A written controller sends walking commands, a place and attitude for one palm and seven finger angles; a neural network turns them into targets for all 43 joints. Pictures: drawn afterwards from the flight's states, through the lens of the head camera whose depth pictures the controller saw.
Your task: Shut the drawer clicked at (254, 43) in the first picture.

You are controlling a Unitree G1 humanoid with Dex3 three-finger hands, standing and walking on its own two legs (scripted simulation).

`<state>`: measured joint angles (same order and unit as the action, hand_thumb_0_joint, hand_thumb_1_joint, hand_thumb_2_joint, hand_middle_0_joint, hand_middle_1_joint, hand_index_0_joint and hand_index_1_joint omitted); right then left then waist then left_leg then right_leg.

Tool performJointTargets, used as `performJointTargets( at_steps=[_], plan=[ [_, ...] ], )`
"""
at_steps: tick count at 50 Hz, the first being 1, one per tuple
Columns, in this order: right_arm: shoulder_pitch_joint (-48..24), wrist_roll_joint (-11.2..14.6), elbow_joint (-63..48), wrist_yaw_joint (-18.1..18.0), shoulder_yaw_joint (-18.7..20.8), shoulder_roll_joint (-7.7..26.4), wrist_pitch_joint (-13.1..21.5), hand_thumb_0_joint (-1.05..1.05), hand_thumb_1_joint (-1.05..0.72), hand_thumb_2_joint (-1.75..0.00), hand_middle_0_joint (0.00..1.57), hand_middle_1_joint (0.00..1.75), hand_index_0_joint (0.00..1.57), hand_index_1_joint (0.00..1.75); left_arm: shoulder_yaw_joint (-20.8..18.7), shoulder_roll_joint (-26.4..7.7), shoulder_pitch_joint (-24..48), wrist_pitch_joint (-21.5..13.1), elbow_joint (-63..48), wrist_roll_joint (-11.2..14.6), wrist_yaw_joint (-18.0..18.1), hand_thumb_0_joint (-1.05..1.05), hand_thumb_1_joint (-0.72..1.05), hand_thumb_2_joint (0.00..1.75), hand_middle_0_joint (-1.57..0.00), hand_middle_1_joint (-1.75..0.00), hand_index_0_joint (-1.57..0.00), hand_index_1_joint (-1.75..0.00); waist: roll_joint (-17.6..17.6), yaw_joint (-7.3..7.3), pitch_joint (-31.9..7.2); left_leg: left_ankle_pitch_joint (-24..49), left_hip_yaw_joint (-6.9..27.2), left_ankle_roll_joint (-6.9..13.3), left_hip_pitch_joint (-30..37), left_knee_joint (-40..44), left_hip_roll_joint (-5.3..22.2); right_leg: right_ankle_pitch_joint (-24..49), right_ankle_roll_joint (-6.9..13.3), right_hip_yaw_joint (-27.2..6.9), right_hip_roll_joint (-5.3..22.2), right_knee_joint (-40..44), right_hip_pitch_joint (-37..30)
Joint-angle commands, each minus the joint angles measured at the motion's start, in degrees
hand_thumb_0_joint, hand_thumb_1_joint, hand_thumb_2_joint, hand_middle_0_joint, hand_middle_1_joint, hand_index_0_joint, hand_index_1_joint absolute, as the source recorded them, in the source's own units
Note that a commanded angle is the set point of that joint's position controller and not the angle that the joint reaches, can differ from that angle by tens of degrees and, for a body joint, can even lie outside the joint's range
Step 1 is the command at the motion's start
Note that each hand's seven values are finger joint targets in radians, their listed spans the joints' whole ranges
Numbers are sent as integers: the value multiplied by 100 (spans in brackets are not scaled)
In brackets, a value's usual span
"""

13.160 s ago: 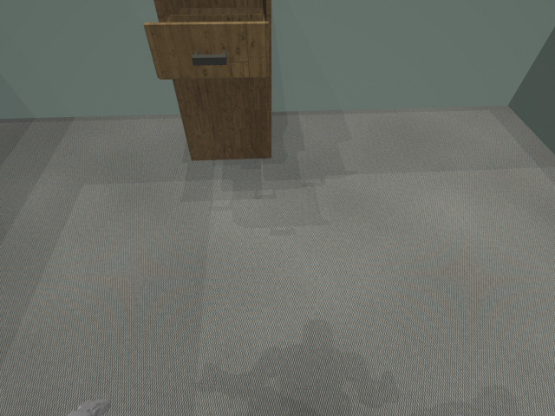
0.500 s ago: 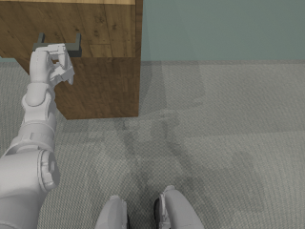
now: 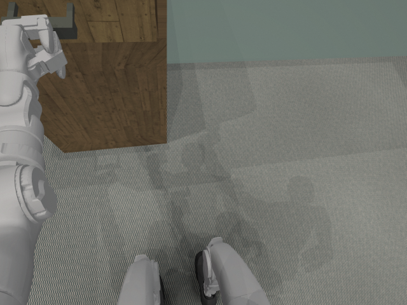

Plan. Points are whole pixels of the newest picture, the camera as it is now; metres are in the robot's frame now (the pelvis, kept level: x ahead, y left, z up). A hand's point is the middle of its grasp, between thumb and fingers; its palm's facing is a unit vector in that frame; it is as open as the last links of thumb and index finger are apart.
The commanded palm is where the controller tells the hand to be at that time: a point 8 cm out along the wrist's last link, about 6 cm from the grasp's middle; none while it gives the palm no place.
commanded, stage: push the drawer shut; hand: left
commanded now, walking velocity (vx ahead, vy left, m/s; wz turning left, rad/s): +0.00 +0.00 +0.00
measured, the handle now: (41, 18) +0.64 +0.21 +0.06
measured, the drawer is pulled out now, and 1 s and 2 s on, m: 0.02 0.00 0.00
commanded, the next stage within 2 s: pull the fist back off the drawer in 0.50 s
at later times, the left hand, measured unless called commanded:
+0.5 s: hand (49, 42) +0.58 +0.20 +0.07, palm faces +0.01 -1.00 -0.04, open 3.2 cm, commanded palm +0.62 +0.20 +0.07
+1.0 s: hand (47, 42) +0.58 +0.20 +0.07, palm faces +0.02 -1.00 -0.03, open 3.3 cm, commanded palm +0.58 +0.20 +0.07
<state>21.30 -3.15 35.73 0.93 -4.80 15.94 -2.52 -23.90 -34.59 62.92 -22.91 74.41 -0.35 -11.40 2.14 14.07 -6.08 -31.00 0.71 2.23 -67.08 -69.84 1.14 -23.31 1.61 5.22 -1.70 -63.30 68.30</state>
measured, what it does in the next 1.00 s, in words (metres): stands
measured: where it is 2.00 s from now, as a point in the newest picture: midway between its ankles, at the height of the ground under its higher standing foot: (182, 301)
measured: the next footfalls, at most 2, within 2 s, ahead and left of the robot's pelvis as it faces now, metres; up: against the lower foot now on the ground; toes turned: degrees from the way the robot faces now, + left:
none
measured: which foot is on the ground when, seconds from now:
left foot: down 0.00-1.00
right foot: down 0.00-1.00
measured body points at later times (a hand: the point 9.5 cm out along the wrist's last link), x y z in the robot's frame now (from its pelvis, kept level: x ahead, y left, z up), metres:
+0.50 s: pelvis -0.01 +0.01 -0.01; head +0.19 +0.05 +0.39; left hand +0.58 +0.25 +0.07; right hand -0.05 -0.25 -0.10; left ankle +0.00 +0.09 -0.63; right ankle +0.05 -0.11 -0.63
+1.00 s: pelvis -0.02 +0.01 -0.02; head +0.18 +0.06 +0.38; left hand +0.58 +0.25 +0.07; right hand -0.07 -0.23 -0.10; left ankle +0.00 +0.09 -0.63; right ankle +0.05 -0.11 -0.63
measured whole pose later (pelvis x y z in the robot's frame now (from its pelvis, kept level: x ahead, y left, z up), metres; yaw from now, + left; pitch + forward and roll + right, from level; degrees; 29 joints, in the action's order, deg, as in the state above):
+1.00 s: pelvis -0.02 +0.01 -0.02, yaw +0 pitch +32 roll -7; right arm 24.4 -4.6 36.8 2.2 -7.0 15.0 0.1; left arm -21.2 -41.5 75.8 -15.9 77.5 -3.9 -10.4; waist 2.4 17.8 -5.7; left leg -29.8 2.6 3.1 -76.4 -74.3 0.6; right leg -21.3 0.7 7.1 -1.1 -64.8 75.5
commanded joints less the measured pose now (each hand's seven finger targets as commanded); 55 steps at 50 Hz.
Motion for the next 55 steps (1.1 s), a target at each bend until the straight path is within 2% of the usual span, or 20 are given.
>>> performJointTargets(
  at_steps=[1,9,11,12,15,16,19,22,24,29,32,35,38,40,43,44,47,49,53,55],
  plan=[
    [1290,2,-149,-64,391,1124,-5,0,-90,-90,20,30,20,30,-108,-1518,3366,-334,-1356,154,121,0,90,90,-140,-160,-140,-160,1113,361,-3240,2084,417,-14,1830,708,37,1054,-28,-434,-79,650,-1733],
    [1491,-33,-75,-38,368,1188,-85,0,-90,-90,20,30,20,30,-168,-1778,3867,-152,-1263,26,156,0,90,90,-140,-160,-140,-160,1364,492,-3311,2310,555,-61,2052,635,91,1043,-21,-334,-104,592,-1336],
    [1496,-40,-14,-40,353,1184,-76,0,-90,-90,20,30,20,30,-33,-1648,4137,-89,-1185,18,194,0,90,90,-140,-160,-140,-160,1350,643,-3123,2054,566,-38,1915,622,95,853,-43,-328,-104,633,-1169],
    [1509,-45,-2,-49,341,1199,-62,0,-90,-90,20,30,20,30,-117,-1769,4207,-83,-1157,14,214,0,90,90,-140,-160,-140,-160,1359,649,-3052,1999,608,-34,1908,626,99,794,-23,-302,-110,616,-1071],
    [1547,-54,42,-62,316,1217,-22,0,-90,-90,20,30,20,30,-30,-1792,4464,-46,-1166,-1,224,0,90,90,-140,-160,-140,-160,1420,745,-3177,1937,627,-25,1878,593,96,733,-35,-309,-104,622,-1044],
    [1556,-60,50,-65,306,1223,-4,0,-90,-90,20,30,20,30,-61,-1880,4525,-44,-1179,-15,224,0,90,90,-140,-160,-140,-160,1526,730,-3222,1916,634,-38,1893,591,99,696,-26,-298,-106,604,-1016],
    [1559,-78,103,-56,306,1229,50,0,-90,-90,20,30,20,30,188,-1612,4790,-51,-1318,-13,217,0,90,90,-140,-160,-140,-160,1939,804,-3336,2028,761,-120,2342,603,118,687,-4,-222,-105,553,-612],
    [1546,-72,163,-77,254,1255,117,0,-90,-90,20,30,20,30,283,-1498,4794,73,-1014,17,250,0,90,90,-140,-160,-140,-160,1706,927,-2949,1617,791,-55,2042,665,131,452,-22,-200,-102,601,-462],
    [1541,-69,167,-113,229,1291,164,0,-90,-90,20,30,20,30,203,-1734,4921,100,-1074,-15,273,0,90,90,-140,-160,-140,-160,1769,909,-3075,1483,786,-48,1934,655,135,376,-33,-214,-86,569,-518],
    [1510,-42,239,-154,197,1319,311,0,-90,-90,20,30,20,30,371,-1615,5055,192,-1027,-14,293,0,90,90,-140,-160,-140,-160,1793,1016,-3048,1201,830,-33,1898,673,170,244,-56,-207,-75,567,-315],
    [1517,-55,219,-158,179,1315,375,0,-90,-90,20,30,20,30,351,-1616,5009,247,-941,-33,305,0,90,90,-140,-160,-140,-160,1855,993,-2967,1059,821,-26,1785,701,147,170,-40,-196,-67,550,-309],
    [1589,-71,194,-134,183,1322,379,0,-90,-90,20,30,20,30,280,-1778,5116,244,-1096,-81,305,0,90,90,-140,-160,-140,-160,1860,951,-3205,1180,868,-51,1873,664,151,238,-36,-180,-74,510,-399],
    [1636,-87,181,-85,209,1311,363,0,-90,-90,20,30,20,30,306,-1633,5097,276,-1089,-97,296,0,90,90,-140,-160,-140,-160,1944,939,-3202,1273,928,-95,2060,676,152,291,-15,-141,-81,500,-272],
    [1648,-90,155,-69,194,1319,332,0,-90,-90,20,30,20,30,113,-1862,4986,318,-917,-129,322,0,90,90,-140,-160,-140,-160,1736,890,-3066,1108,894,-67,1776,665,132,210,-12,-165,-85,510,-387],
    [1662,-101,97,-24,217,1305,295,0,-90,-90,20,30,20,30,157,-1789,4935,296,-1060,-188,320,0,90,90,-140,-160,-140,-160,1896,831,-3134,1174,985,-113,2000,715,154,247,11,-128,-80,467,-266],
    [1646,-103,93,-6,234,1288,286,0,-90,-90,20,30,20,30,277,-1568,4878,319,-1010,-174,317,0,90,90,-140,-160,-140,-160,1927,850,-3049,1110,984,-122,2009,735,151,234,9,-127,-79,485,-196],
    [1671,-120,49,25,244,1287,255,0,-90,-90,20,30,20,30,112,-1663,4654,288,-1130,-163,337,0,90,90,-140,-160,-140,-160,1855,737,-3160,1221,1004,-125,2107,763,153,282,20,-123,-78,477,-315],
    [1686,-115,30,67,289,1258,222,0,-90,-90,20,30,20,30,177,-1461,4449,268,-1308,-127,313,0,90,90,-140,-160,-140,-160,1904,668,-3348,1465,989,-158,2353,771,164,406,20,-123,-88,506,-380],
    [1642,-84,-13,109,316,1238,134,0,-90,-90,20,30,20,30,65,-1429,3898,224,-1455,-59,288,0,90,90,-140,-160,-140,-160,1824,494,-3231,1656,914,-182,2473,874,169,481,35,-122,-102,578,-560],
    [1621,-73,-74,123,345,1206,91,0,-90,-90,20,30,20,30,-14,-1383,3506,185,-1535,-14,297,0,90,90,-140,-160,-140,-160,1603,377,-3301,1851,810,-153,2464,887,151,593,29,-151,-112,638,-868]
  ],
)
